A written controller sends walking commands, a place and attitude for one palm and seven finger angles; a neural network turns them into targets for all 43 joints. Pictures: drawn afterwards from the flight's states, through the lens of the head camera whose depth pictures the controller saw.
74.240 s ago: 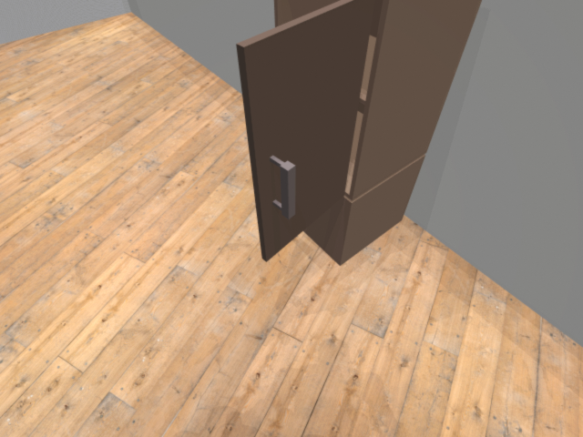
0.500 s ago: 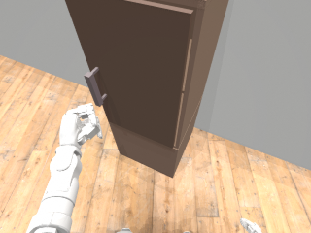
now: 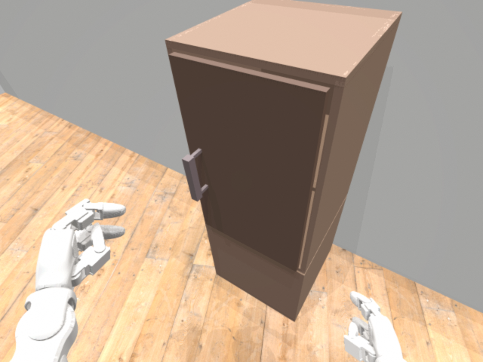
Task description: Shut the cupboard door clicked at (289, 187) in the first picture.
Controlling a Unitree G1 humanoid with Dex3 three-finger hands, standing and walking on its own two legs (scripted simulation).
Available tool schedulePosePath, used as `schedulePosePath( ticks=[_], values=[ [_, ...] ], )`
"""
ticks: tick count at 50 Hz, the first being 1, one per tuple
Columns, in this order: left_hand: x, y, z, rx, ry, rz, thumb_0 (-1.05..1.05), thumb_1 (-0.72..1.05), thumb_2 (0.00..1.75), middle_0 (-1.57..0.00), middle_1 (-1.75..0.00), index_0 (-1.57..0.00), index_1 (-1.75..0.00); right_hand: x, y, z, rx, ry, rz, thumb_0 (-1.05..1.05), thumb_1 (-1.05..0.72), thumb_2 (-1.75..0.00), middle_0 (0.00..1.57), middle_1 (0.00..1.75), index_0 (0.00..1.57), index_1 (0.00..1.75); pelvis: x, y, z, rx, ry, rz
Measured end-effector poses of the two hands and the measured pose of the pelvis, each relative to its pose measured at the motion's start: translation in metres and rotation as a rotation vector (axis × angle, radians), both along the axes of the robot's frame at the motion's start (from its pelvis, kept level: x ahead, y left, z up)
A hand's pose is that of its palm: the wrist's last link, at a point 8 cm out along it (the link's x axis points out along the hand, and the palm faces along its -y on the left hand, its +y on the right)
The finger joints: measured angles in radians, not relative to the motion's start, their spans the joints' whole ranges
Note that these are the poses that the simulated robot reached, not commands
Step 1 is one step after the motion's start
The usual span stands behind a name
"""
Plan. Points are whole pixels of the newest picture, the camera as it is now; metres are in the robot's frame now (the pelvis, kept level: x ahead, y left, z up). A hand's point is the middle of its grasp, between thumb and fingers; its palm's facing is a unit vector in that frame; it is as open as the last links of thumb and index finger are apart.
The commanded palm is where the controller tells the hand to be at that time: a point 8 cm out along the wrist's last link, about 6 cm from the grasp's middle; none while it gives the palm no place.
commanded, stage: draw the hand back to the body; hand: left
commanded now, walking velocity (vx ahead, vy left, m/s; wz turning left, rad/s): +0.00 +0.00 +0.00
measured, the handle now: (197, 174) +0.60 +0.20 -0.07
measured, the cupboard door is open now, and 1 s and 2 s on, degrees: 0 0 0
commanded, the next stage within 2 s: step back with the hand held close in 0.58 s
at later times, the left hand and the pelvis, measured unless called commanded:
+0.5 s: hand (59, 270) +0.18 +0.25 +0.15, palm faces +0.46 -0.79 -0.40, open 7.3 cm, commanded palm +0.13 +0.29 +0.17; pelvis -0.01 -0.01 +0.00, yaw +0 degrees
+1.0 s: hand (46, 268) +0.19 +0.27 +0.15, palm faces +0.38 -0.78 -0.50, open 7.4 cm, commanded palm +0.13 +0.31 +0.17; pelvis -0.02 +0.01 +0.00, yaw -1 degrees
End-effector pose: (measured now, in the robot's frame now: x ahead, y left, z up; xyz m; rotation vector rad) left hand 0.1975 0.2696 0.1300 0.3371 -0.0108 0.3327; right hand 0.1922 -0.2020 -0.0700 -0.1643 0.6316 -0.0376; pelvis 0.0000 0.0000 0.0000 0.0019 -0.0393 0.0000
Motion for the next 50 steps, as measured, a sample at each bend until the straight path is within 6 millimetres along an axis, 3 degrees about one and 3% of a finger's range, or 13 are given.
schedulePosePath(
  ticks=[12, 16, 23, 32, 39, 50],
  values=[
    [-0.054, 0.027, 0.051, 0.175, -0.091, 0.131, 0.02, 0.90, 0.90, -0.39, -0.50, -0.38, -0.50, -0.014, -0.014, -0.013, -0.004, 0.036, -0.009, 0.01, -0.91, -0.90, 0.20, 0.30, 0.20, 0.30, 0.002, -0.005, 0.001, -0.001, -0.016, 0.002],
    [-0.063, 0.028, 0.054, 0.186, -0.102, 0.157, 0.02, 0.90, 0.90, -0.30, -0.40, -0.30, -0.41, -0.018, -0.021, -0.016, -0.014, 0.039, -0.018, 0.01, -0.91, -0.90, 0.20, 0.30, 0.20, 0.30, -0.001, -0.006, 0.001, 0.000, -0.022, 0.006],
    [-0.060, 0.019, 0.041, 0.134, -0.088, 0.140, 0.02, 0.90, 0.90, -0.23, -0.33, -0.23, -0.33, -0.023, -0.030, -0.014, -0.031, 0.030, -0.037, 0.01, -0.91, -0.90, 0.20, 0.30, 0.20, 0.30, -0.006, -0.011, 0.001, 0.003, -0.028, 0.004],
    [-0.059, 0.013, 0.048, 0.150, -0.122, 0.098, 0.02, 0.89, 0.90, -0.21, -0.31, -0.21, -0.31, -0.025, -0.033, -0.006, -0.026, -0.009, -0.056, 0.01, -0.91, -0.90, 0.20, 0.30, 0.20, 0.30, -0.008, -0.014, 0.001, 0.000, -0.038, -0.006],
    [-0.059, 0.019, 0.050, 0.175, -0.125, 0.102, 0.02, 0.89, 0.90, -0.21, -0.30, -0.21, -0.31, -0.029, -0.032, -0.009, -0.027, 0.014, -0.057, 0.01, -0.91, -0.90, 0.20, 0.30, 0.20, 0.30, -0.011, -0.011, 0.001, -0.015, -0.011, 0.000],
    [-0.052, 0.039, 0.043, 0.233, -0.056, 0.036, 0.02, 0.89, 0.90, -0.21, -0.30, -0.21, -0.31, -0.050, -0.032, -0.015, -0.083, 0.126, -0.148, 0.01, -0.91, -0.90, 0.20, 0.30, 0.20, 0.30, -0.019, 0.014, -0.001, -0.009, 0.048, -0.015]
  ],
)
